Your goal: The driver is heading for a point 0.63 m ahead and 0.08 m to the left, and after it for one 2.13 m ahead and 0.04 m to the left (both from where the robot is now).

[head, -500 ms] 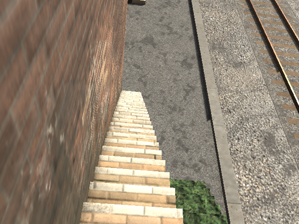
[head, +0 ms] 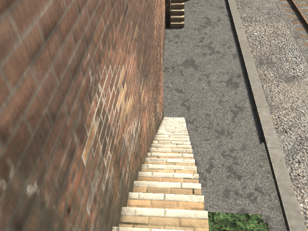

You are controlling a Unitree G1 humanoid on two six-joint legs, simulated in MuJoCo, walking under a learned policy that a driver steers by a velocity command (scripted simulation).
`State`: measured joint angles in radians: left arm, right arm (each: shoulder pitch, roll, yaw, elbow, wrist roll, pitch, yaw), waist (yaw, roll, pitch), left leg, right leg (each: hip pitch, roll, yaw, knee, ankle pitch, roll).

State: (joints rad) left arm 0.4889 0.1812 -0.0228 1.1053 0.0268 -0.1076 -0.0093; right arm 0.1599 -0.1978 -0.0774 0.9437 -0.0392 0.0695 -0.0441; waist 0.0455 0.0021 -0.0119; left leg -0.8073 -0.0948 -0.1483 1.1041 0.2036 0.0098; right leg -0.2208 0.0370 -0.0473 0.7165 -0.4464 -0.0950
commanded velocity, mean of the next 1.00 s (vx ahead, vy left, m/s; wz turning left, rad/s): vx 0.50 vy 0.00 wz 0.05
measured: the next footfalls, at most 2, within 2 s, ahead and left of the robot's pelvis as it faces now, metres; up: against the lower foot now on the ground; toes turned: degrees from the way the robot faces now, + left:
left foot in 0.36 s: +0.30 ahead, +0.11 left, -0.19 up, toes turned -4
right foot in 0.76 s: +0.51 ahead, -0.07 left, -0.39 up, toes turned +2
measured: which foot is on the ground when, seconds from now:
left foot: up 0.00-0.34, down 0.36-0.76, up 0.78-1.00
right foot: down 0.00-0.36, up 0.38-0.74, down 0.76-1.00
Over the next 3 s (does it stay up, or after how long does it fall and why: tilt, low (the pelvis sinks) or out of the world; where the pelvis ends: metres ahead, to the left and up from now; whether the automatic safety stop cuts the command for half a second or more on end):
stays up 0.78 -0.01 -0.56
